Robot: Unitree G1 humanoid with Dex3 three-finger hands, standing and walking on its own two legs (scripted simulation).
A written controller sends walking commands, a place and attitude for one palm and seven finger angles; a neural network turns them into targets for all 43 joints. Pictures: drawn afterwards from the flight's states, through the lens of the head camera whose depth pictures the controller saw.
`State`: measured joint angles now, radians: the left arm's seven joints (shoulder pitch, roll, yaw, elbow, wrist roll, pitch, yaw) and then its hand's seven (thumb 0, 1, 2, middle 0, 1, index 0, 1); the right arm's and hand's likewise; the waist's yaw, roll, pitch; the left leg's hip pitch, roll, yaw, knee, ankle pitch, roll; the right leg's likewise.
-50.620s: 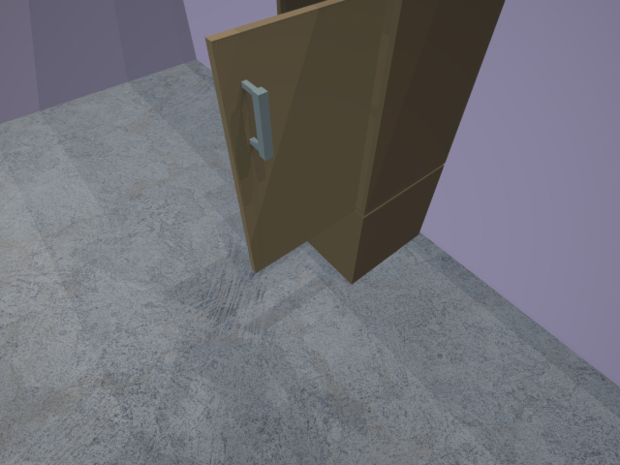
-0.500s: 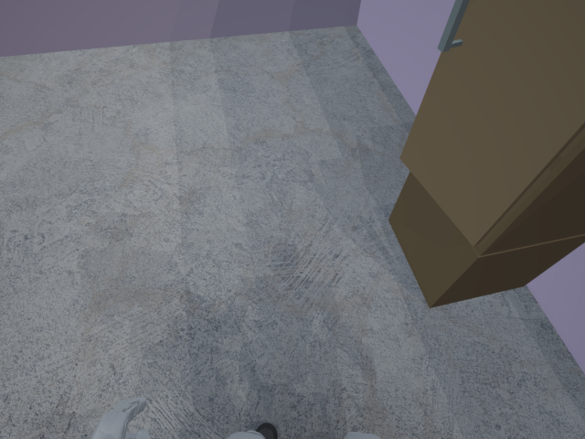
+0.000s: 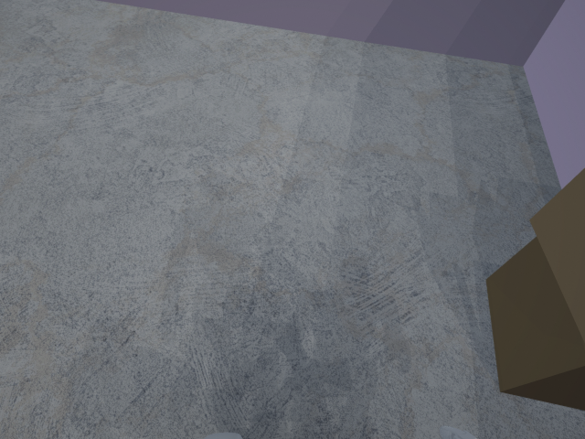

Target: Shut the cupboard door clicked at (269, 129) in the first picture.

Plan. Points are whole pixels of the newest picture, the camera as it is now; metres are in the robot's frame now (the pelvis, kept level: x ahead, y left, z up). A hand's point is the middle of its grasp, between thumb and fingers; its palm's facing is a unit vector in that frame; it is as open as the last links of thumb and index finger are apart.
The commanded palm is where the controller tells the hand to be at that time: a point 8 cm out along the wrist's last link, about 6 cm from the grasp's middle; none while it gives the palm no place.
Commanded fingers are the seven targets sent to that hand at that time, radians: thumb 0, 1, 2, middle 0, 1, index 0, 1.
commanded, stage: walk to a spot facing it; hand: left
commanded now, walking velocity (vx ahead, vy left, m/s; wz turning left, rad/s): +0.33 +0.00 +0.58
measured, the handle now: out of the picture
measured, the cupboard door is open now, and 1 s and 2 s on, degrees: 11 11 11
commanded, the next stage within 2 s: turn to face it in 1.00 s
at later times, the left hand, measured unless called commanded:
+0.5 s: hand (184, 323) +0.29 +0.21 -0.14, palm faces +0.15 -0.96 -0.25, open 7.4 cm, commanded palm none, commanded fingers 0.00 0.90 0.90 -0.20 -0.30 -0.20 -0.30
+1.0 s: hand (161, 348) +0.26 +0.25 -0.19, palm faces +0.53 -0.83 -0.20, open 7.4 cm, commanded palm none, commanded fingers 0.00 0.90 0.90 -0.20 -0.30 -0.20 -0.30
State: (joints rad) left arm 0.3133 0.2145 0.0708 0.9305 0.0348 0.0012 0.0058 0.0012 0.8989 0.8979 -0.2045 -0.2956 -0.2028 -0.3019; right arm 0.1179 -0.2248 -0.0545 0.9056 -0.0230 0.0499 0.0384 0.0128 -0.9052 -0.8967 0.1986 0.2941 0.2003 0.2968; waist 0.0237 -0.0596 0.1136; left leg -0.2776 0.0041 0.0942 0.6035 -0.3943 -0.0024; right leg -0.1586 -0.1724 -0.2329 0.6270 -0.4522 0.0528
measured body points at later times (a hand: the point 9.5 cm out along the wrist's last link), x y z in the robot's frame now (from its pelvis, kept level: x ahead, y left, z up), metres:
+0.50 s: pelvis +0.18 -0.01 -0.01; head +0.23 -0.02 +0.44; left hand +0.28 +0.26 -0.12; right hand +0.17 -0.26 -0.17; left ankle +0.00 +0.10 -0.69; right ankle +0.28 -0.11 -0.73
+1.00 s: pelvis +0.37 +0.09 -0.01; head +0.41 +0.13 +0.43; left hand +0.23 +0.29 -0.17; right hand +0.62 -0.07 -0.13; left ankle +0.40 +0.19 -0.72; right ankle +0.31 -0.10 -0.64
